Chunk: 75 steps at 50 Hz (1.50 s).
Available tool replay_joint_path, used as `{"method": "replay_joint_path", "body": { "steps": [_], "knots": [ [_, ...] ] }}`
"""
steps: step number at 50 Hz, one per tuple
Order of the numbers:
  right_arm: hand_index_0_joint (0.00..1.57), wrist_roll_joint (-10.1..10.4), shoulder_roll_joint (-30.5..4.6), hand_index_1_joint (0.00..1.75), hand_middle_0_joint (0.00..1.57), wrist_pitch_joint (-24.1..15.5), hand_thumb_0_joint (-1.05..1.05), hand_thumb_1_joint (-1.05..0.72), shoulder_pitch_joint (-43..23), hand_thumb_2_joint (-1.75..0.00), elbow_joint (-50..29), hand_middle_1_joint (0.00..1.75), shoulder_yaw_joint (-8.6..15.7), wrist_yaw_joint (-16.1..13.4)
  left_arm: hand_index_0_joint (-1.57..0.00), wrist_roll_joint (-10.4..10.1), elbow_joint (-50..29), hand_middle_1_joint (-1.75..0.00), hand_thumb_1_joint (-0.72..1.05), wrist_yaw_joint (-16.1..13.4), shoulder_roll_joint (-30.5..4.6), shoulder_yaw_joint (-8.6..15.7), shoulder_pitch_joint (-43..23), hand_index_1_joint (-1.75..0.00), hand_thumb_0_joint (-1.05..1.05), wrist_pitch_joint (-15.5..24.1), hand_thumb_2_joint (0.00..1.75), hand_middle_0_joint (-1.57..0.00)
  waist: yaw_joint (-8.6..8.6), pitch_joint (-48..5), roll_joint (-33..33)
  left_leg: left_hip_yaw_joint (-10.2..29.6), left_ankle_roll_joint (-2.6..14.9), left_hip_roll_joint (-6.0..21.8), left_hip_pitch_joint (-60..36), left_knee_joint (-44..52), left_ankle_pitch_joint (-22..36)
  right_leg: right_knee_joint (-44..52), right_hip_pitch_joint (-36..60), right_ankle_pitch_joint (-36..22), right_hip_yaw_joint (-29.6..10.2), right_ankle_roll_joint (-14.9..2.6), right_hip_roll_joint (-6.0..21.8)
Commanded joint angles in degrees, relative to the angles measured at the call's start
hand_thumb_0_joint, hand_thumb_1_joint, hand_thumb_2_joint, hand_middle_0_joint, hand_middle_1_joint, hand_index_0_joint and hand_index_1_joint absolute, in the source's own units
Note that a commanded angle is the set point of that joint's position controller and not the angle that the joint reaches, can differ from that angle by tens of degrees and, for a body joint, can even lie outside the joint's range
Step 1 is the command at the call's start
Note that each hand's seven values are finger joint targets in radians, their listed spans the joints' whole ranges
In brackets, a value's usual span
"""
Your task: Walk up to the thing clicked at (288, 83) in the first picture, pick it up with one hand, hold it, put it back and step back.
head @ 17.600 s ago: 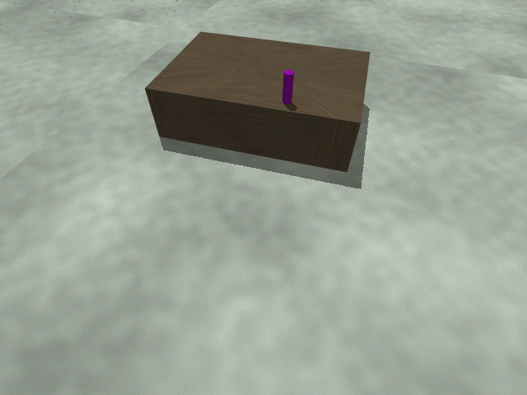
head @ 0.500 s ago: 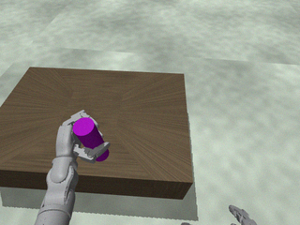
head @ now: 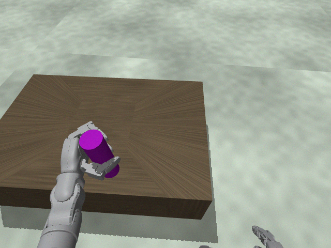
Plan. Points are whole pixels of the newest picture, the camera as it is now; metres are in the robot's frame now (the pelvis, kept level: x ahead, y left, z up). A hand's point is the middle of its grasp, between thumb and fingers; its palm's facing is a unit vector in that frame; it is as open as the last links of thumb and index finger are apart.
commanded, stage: hold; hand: left
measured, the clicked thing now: (102, 156) +0.32 +0.16 +0.05
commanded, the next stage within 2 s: crouch in 1.34 s
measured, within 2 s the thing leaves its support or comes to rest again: neither
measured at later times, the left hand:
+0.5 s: hand (100, 150) +0.33 +0.17 +0.05, palm faces +0.07 -1.00 -0.01, open 8.3 cm
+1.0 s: hand (99, 147) +0.34 +0.17 +0.06, palm faces +0.08 -1.00 -0.01, open 8.3 cm
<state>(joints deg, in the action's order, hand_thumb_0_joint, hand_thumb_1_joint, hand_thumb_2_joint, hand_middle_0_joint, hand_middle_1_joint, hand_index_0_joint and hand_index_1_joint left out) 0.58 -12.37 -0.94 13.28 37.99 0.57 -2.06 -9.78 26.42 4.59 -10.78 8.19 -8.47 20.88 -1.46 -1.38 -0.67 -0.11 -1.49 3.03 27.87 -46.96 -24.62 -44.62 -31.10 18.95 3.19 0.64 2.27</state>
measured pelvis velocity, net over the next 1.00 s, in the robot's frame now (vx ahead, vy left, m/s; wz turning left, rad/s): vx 0.01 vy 0.01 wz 0.00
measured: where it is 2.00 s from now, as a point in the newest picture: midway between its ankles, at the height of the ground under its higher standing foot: outside the picture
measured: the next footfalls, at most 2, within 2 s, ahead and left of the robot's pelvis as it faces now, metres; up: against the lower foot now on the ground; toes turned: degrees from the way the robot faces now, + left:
none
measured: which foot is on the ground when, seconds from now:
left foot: down 0.00-1.00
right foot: down 0.00-1.00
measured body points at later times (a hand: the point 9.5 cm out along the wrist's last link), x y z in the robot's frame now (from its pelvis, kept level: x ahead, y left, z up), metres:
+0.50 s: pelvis +0.00 +0.00 +0.00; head +0.04 +0.01 +0.45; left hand +0.32 +0.22 +0.06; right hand +0.13 -0.24 -0.11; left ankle -0.01 +0.13 -0.71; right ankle +0.04 -0.13 -0.71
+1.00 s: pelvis +0.01 +0.01 +0.00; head +0.04 +0.01 +0.45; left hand +0.33 +0.22 +0.06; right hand +0.13 -0.24 -0.11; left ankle -0.01 +0.13 -0.71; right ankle +0.04 -0.13 -0.71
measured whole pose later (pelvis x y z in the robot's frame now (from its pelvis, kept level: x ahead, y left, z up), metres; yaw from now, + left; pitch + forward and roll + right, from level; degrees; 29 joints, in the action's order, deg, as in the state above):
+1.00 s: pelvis +0.01 +0.01 +0.00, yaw +0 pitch +5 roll -1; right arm 0.7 -12.2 -1.4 13.8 38.3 0.7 -1.8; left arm -9.3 24.8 3.4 -10.7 7.4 -8.2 19.9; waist -1.3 -1.4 -0.8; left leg -0.2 -1.0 2.9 26.9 -46.6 -25.0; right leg -43.5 -29.8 18.9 3.1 1.2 2.3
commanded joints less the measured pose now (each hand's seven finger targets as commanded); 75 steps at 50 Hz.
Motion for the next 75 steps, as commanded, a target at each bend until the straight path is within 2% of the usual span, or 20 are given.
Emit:
{"method": "replay_joint_path", "body": {
  "steps": [1, 17, 20, 21, 24, 25, 27, 33, 40, 44, 47, 49, 51, 55, 58, 59, 64, 69, 71, 75],
  "knots": [
    [0.20, 0.2, -7.7, 0.30, 0.20, -2.4, 0.00, -0.90, -2.1, -0.90, -7.4, 0.30, 2.4, -0.5, -1.43, -0.8, -13.0, -1.57, 0.29, 0.2, -7.3, 2.5, -13.7, -1.56, 0.00, 4.5, 1.37, -1.41, 0.57, -14.3, 0.5, -0.4, 1.44, -2.8, -1.8, 8.2, 10.5, 6.0, 11.7, -9.4, -0.5, -0.81, -1.9],
    [0.20, 0.3, -7.9, 0.30, 0.20, -2.4, 0.00, -0.90, -1.5, -0.90, -6.9, 0.30, 2.7, -0.4, -1.40, -0.8, -14.5, -1.55, 0.28, 0.1, -8.5, 3.4, -16.6, -1.55, 0.00, 4.6, 1.36, -1.38, 0.41, -15.5, -0.5, -0.2, 1.31, -2.6, -3.0, 8.0, 13.2, 5.6, 11.9, -12.0, -0.4, -1.01, -1.9],
    [0.20, 0.1, -7.7, 0.30, 0.20, -2.4, 0.00, -0.90, -1.5, -0.90, -6.9, 0.30, 2.5, -0.3, -1.40, -1.0, -10.7, -1.54, 0.27, 0.3, -5.5, 1.7, -13.6, -1.53, 0.00, 4.2, 1.35, -1.38, -0.03, -14.0, 1.6, 0.0, 1.33, -2.4, -2.0, 7.7, 13.3, 5.5, 11.1, -11.8, 0.0, -0.99, -2.2],
    [0.20, 0.2, -8.1, 0.30, 0.20, -2.5, 0.00, -0.90, -1.0, -0.90, -6.7, 0.30, 2.8, -0.3, -1.40, -1.2, -14.5, -1.54, 0.26, 0.0, -7.7, 3.2, -16.3, -1.54, 0.00, 4.7, 1.35, -1.37, 0.37, -15.9, 0.3, -0.2, 1.33, -2.5, -2.9, 7.6, 14.0, 5.4, 11.9, -12.7, -0.3, -0.99, -2.1],
    [0.20, 0.1, -7.9, 0.30, 0.20, -2.5, 0.00, -0.90, -1.1, -0.90, -6.7, 0.30, 2.7, -0.3, -1.39, -0.6, -16.5, -1.54, 0.26, 0.1, -8.1, 2.2, -18.2, -1.53, 0.00, 5.0, 1.35, -1.37, 0.18, -16.5, -1.3, -0.2, 1.12, -2.6, -3.8, 7.6, 14.5, 5.3, 11.5, -13.0, -0.4, -1.09, -2.1],
    [0.20, 0.1, -7.8, 0.30, 0.20, -2.4, 0.00, -0.90, -1.0, -0.90, -6.8, 0.30, 2.5, -0.4, -1.38, -0.3, -11.5, -1.53, 0.28, 0.2, -5.9, 0.6, -15.8, -1.53, 0.00, 4.2, 1.35, -1.36, -0.76, -14.8, -0.3, -0.3, 1.21, -2.5, -3.5, 7.6, 14.1, 5.5, 10.4, -12.6, -0.4, -1.07, -2.2],
    [0.20, 0.2, -7.9, 0.30, 0.20, -2.5, 0.00, -0.90, -1.2, -0.90, -6.6, 0.30, 2.6, -0.4, -1.39, -0.8, -12.8, -1.53, 0.29, -0.2, -7.7, 3.3, -16.0, -1.53, 0.00, 4.3, 1.35, -1.36, 0.25, -15.1, 0.5, -0.1, 1.29, -2.5, -2.7, 7.7, 13.0, 5.8, 11.3, -11.7, -0.2, -0.93, -2.2],
    [0.20, 0.2, -7.8, 0.30, 0.20, -2.3, 0.00, -0.90, -1.4, -0.90, -6.6, 0.30, 2.7, -0.4, -1.38, -0.6, -12.0, -1.54, 0.28, -0.3, -7.5, 3.2, -14.3, -1.53, 0.00, 4.0, 1.37, -1.36, 0.46, -13.4, 0.7, -0.4, 1.47, -2.7, -1.9, 7.8, 12.7, 6.1, 11.2, -11.7, -0.3, -0.89, -1.8],
    [0.20, 0.3, -7.7, 0.30, 0.20, -2.5, 0.00, -0.90, -1.1, -0.90, -6.8, 0.30, 2.6, -0.2, -1.37, -0.6, -12.7, -1.52, 0.27, -0.6, -5.4, 0.7, -13.9, -1.51, 0.00, 3.3, 1.34, -1.35, -0.29, -13.7, 0.9, 0.1, 1.22, -2.3, -2.6, 8.0, 14.0, 5.5, 11.1, -12.6, 0.1, -1.04, -2.2],
    [0.20, 0.3, -7.9, 0.30, 0.20, -2.6, 0.00, -0.90, -0.9, -0.90, -6.7, 0.30, 2.8, -0.3, -1.37, 0.0, -19.3, -1.53, 0.26, -1.3, -9.2, 2.7, -18.0, -1.52, 0.00, 4.0, 1.34, -1.35, 0.61, -17.3, -2.3, -0.1, 1.06, -2.6, -4.8, 8.2, 14.5, 5.7, 12.9, -12.8, -0.2, -1.14, -2.0],
    [0.20, 0.4, -7.9, 0.30, 0.20, -2.7, 0.00, -0.90, -1.5, -0.90, -6.6, 0.30, 2.7, -0.1, -1.37, -0.5, -11.2, -1.52, 0.24, -1.3, -5.7, 1.6, -12.4, -1.52, 0.00, 2.8, 1.34, -1.35, 0.16, -12.3, 1.1, 0.1, 1.18, -2.3, -2.4, 8.1, 14.0, 6.0, 11.1, -12.2, 0.1, -1.04, -2.2],
    [0.20, 0.2, -7.7, 0.30, 0.20, -2.6, 0.00, -0.91, -1.3, -0.90, -6.4, 0.30, 2.8, -0.1, -1.38, -0.1, -15.2, -1.53, 0.23, -1.5, -7.5, 2.2, -16.8, -1.53, 0.00, 3.5, 1.34, -1.35, 0.23, -14.2, 0.3, 0.1, 1.21, -2.3, -2.6, 7.7, 14.5, 5.7, 11.4, -12.9, 0.1, -1.02, -2.2],
    [0.20, 0.1, -8.1, 0.30, 0.20, -2.7, 0.00, -0.90, -0.6, -0.90, -6.5, 0.30, 2.9, 0.1, -1.37, 0.0, -16.4, -1.53, 0.26, -0.9, -6.6, 0.5, -17.0, -1.52, 0.00, 3.6, 1.35, -1.35, -0.29, -15.3, -0.9, 0.1, 1.12, -2.3, -3.7, 7.7, 15.5, 5.1, 11.2, -13.7, 0.0, -1.23, -2.1],
    [0.20, 0.1, -7.8, 0.30, 0.20, -2.6, 0.00, -0.90, -0.5, -0.90, -6.7, 0.30, 2.9, 0.2, -1.36, -0.1, -15.5, -1.52, 0.26, -1.2, -7.4, 2.2, -14.4, -1.51, 0.00, 3.6, 1.33, -1.34, 0.65, -17.3, 0.0, -0.1, 1.23, -2.5, -3.6, 7.0, 17.1, 5.1, 13.7, -15.7, -0.2, -0.98, -1.9],
    [0.20, 0.2, -8.2, 0.30, 0.20, -2.6, 0.00, -0.90, -0.7, -0.90, -6.6, 0.30, 3.1, 0.4, -1.35, 0.2, -15.2, -1.51, 0.26, -1.5, -6.5, 1.1, -15.4, -1.51, 0.00, 3.7, 1.33, -1.33, 0.01, -14.8, -1.1, 0.3, 0.62, -2.1, -4.0, 7.6, 17.9, 4.5, 11.2, -14.9, 0.4, -1.45, -2.4],
    [0.20, 0.2, -8.2, 0.30, 0.20, -2.4, 0.00, -0.90, -1.2, -0.90, -6.7, 0.30, 3.0, 0.4, -1.37, 0.2, -15.2, -1.51, 0.26, -1.6, -7.8, 2.7, -15.0, -1.51, 0.00, 3.8, 1.33, -1.35, 0.62, -14.4, -1.2, 0.2, 0.71, -2.2, -3.5, 7.8, 16.6, 5.0, 11.2, -13.7, 0.3, -1.39, -2.3],
    [0.20, 0.0, -7.7, 0.30, 0.20, -2.4, 0.00, -0.90, -1.4, -0.90, -7.2, 0.30, 2.8, 0.7, -1.38, 0.0, -14.1, -1.53, 0.26, -1.0, -5.6, 0.6, -13.4, -1.53, 0.00, 4.0, 1.34, -1.36, 0.37, -14.4, -0.6, 0.2, 1.03, -2.3, -2.4, 7.7, 14.4, 5.0, 11.0, -12.1, 0.3, -1.28, -2.2],
    [0.20, 0.1, -8.1, 0.30, 0.20, -2.5, 0.00, -0.90, -1.5, -0.90, -7.1, 0.30, 3.1, 0.6, -1.38, 0.0, -14.9, -1.53, 0.28, -1.0, -7.6, 2.5, -15.3, -1.53, 0.00, 4.6, 1.35, -1.36, 0.04, -15.8, -0.4, 0.0, 1.22, -2.4, -3.2, 7.3, 14.1, 5.1, 11.1, -12.4, -0.1, -1.12, -2.1],
    [0.20, 0.1, -7.8, 0.30, 0.20, -2.6, 0.00, -0.90, -1.4, -0.90, -7.0, 0.30, 2.7, 0.5, -1.37, -0.6, -12.3, -1.53, 0.25, -0.6, -4.9, 0.6, -13.4, -1.52, 0.00, 4.2, 1.34, -1.35, -0.44, -14.8, 1.2, 0.0, 1.38, -2.5, -2.5, 7.4, 12.7, 5.6, 10.8, -11.3, 0.1, -0.96, -2.1],
    [0.20, 0.1, -8.2, 0.30, 0.20, -2.8, 0.00, -0.88, -2.0, -0.90, -7.0, 0.30, 2.8, 0.7, -1.44, -0.5, -10.1, -1.51, 0.26, -0.5, -5.3, 1.2, -13.7, -1.50, 0.00, 4.9, 1.29, -1.42, -0.50, -12.5, 1.1, 0.3, 1.37, -2.3, -0.7, 7.4, 11.2, 5.0, 8.7, -9.8, 0.2, -1.13, -2.1]
  ]
}}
